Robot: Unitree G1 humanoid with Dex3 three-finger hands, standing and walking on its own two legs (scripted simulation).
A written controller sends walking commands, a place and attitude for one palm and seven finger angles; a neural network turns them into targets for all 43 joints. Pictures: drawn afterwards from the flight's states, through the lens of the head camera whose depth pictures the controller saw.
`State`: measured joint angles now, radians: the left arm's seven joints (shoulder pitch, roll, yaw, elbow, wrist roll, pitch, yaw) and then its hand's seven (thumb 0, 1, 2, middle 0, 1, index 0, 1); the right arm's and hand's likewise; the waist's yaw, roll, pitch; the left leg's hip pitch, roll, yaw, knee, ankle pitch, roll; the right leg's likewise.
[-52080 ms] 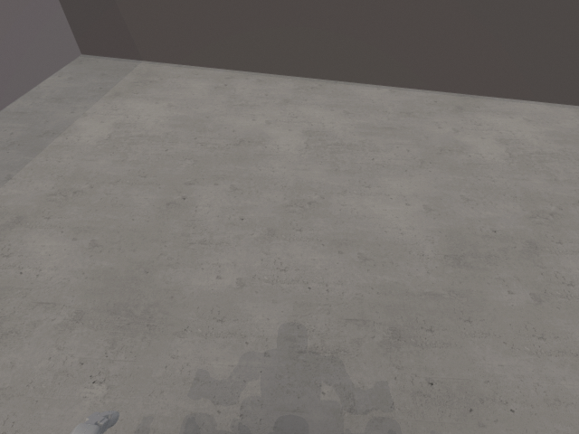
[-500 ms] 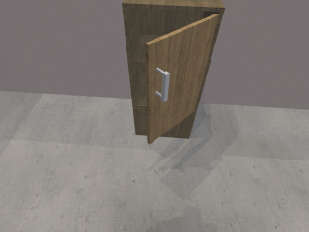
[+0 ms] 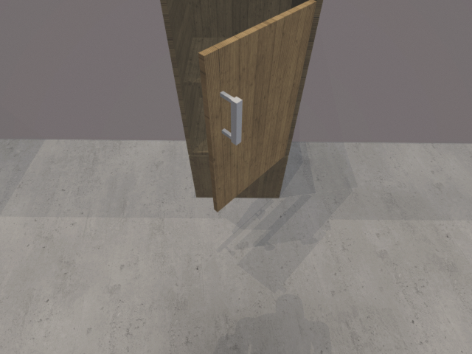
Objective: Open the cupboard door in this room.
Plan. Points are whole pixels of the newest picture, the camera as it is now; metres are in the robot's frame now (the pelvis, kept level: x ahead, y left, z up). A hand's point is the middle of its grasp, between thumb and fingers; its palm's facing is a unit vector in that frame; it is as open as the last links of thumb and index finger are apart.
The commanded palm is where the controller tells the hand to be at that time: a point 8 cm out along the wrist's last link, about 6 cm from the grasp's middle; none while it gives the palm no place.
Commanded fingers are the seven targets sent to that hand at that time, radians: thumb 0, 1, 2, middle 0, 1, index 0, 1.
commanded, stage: walk to a spot facing it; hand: left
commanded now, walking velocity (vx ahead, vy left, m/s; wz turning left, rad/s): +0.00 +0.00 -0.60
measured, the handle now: (230, 118) +0.63 +0.06 +0.01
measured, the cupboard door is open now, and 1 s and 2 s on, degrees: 46 46 46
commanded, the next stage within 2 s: none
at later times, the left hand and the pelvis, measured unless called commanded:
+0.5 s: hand out of the picture +0.09 +0.17 -0.16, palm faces -0.15 -0.96 -0.25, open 7.4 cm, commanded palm none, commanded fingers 0.00 0.90 0.90 -0.20 -0.30 -0.20 -0.30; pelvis +0.02 -0.02 +0.01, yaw -15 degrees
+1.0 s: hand (179, 300) +0.24 +0.14 -0.16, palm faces -0.54 -0.81 -0.24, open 7.4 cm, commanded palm none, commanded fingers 0.00 0.90 0.90 -0.20 -0.30 -0.20 -0.30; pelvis +0.04 +0.01 +0.00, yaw -34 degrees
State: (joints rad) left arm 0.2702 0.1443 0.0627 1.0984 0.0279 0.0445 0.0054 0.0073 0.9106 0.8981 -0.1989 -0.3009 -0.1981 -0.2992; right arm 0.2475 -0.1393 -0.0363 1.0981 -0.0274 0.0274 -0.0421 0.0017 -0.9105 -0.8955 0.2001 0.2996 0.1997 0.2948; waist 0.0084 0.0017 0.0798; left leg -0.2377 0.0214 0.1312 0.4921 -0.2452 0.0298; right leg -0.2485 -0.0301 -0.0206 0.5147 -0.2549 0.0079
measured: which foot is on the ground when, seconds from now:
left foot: down 0.00-0.16, up 0.18-0.62, down 0.64-1.00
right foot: down 0.00-0.62, up 0.64-1.00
